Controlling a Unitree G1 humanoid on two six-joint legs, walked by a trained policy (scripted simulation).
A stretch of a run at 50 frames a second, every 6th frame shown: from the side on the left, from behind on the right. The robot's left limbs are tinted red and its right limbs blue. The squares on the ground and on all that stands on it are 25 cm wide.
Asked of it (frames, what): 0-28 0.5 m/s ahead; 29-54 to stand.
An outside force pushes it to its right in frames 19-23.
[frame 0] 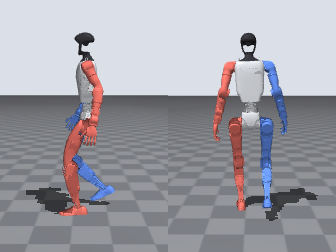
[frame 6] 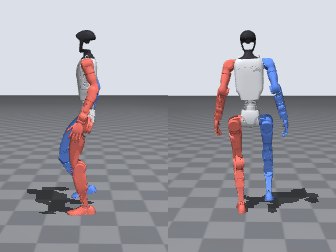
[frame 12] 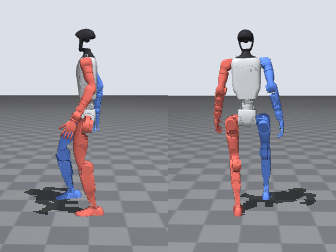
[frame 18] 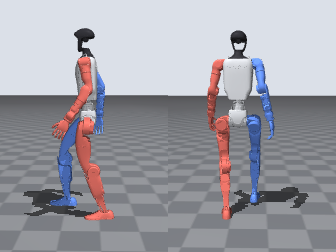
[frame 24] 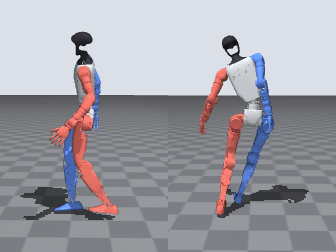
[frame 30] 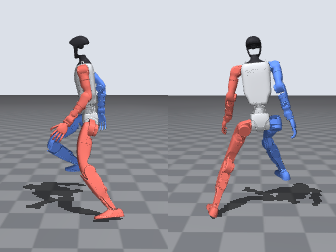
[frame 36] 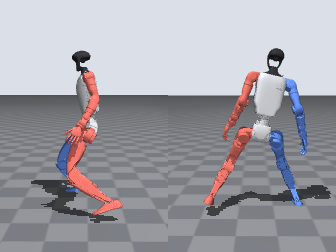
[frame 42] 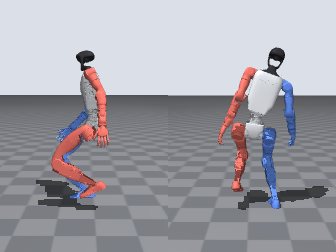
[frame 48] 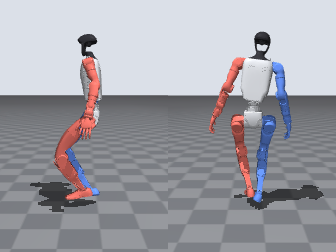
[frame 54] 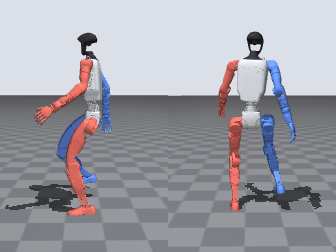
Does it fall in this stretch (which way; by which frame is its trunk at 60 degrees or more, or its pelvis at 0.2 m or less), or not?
no
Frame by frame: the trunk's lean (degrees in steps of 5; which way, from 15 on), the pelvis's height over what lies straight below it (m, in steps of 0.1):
0: 5, 0.8
6: 5, 0.8
12: 5, 0.8
18: 5, 0.8
24: 25 to its left, 0.8
30: 10, 0.7
36: 15 forward and to its right, 0.6
42: 20 to its right, 0.7
48: 10, 0.7
54: 5, 0.7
